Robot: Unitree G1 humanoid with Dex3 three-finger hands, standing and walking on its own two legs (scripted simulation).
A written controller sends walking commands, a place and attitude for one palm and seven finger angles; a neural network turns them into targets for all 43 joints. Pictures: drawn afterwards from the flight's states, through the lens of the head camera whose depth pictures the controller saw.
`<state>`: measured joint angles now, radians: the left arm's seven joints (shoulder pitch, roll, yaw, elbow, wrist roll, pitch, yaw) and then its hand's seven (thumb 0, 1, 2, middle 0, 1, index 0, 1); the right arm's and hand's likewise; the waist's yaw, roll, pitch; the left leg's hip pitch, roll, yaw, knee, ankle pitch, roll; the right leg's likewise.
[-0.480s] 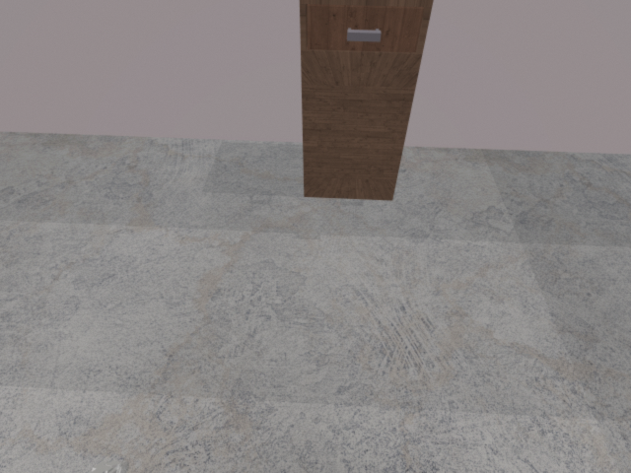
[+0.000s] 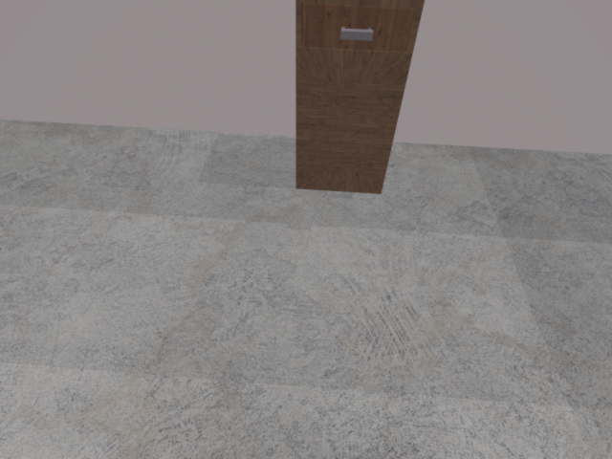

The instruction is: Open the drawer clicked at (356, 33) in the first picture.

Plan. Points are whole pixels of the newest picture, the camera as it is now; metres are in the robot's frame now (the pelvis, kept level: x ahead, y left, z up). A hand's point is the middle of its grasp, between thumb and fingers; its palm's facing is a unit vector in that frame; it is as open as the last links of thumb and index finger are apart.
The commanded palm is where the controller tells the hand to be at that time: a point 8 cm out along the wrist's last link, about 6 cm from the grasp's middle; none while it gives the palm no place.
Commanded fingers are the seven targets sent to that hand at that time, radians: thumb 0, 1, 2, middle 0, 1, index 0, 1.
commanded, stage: stand and wait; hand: left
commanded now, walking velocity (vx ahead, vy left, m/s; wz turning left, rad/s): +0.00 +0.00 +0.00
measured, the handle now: (356, 32) +1.45 -0.09 +0.00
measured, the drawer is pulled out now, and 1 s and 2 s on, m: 0.00 0.00 0.00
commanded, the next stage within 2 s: look at it before walking up in 0.34 s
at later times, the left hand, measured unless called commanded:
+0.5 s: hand out of the picture +0.08 +0.25 -0.15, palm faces -0.04 -0.94 -0.33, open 7.4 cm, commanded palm none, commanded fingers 0.00 0.90 0.90 -0.20 -0.30 -0.20 -0.30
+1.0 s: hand out of the picture +0.08 +0.26 -0.15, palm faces -0.03 -0.94 -0.34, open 7.4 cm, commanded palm none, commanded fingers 0.00 0.90 0.90 -0.20 -0.30 -0.20 -0.30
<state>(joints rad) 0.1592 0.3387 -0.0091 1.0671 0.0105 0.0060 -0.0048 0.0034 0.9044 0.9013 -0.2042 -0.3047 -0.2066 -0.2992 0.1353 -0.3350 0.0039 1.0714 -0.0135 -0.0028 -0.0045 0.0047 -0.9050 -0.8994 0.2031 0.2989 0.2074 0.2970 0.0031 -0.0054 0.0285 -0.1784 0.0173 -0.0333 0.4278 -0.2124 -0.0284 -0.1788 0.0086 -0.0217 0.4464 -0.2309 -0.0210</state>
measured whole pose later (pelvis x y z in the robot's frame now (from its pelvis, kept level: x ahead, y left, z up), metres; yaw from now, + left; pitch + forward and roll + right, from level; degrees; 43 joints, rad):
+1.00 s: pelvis +0.01 +0.01 +0.00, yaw +0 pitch -2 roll +0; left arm 0.15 0.35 -0.01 1.09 0.01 0.00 0.00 0.00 0.91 0.90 -0.20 -0.30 -0.21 -0.30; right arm 0.12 -0.34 0.01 1.11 -0.01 -0.01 0.00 0.00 -0.91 -0.90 0.20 0.30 0.21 0.30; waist 0.00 -0.01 0.03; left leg -0.14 0.01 -0.02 0.37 -0.19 -0.02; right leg -0.14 0.00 -0.01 0.38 -0.20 -0.01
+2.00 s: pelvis +0.26 -0.01 -0.02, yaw -23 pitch -2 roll -1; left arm 0.38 0.22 0.07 1.07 0.03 -0.01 -0.01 0.00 0.91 0.90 -0.20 -0.30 -0.20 -0.30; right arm 0.13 -0.14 -0.02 0.94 -0.03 -0.07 0.00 0.00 -0.91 -0.90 0.20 0.30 0.21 0.30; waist 0.04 -0.05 0.05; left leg -0.35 0.08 0.17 0.63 -0.25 0.04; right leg -0.37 0.01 0.00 1.22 -0.43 -0.04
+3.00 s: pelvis +0.60 -0.19 +0.00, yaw -42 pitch -1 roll -1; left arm 0.30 0.20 0.07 1.07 0.03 0.01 -0.02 0.00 0.91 0.90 -0.20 -0.30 -0.20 -0.30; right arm 0.26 -0.15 -0.03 1.02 -0.03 -0.07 -0.02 0.00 -0.92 -0.90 0.20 0.30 0.20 0.30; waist 0.01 -0.04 0.03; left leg -0.21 0.10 0.26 0.47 -0.24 0.04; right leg -0.49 -0.07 -0.07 1.14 -0.31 0.00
